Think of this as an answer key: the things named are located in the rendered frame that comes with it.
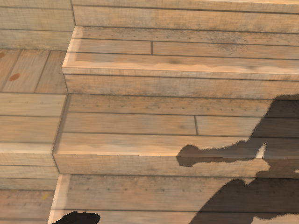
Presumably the robot left hand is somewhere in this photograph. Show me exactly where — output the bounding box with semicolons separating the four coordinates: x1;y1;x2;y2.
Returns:
51;211;100;224

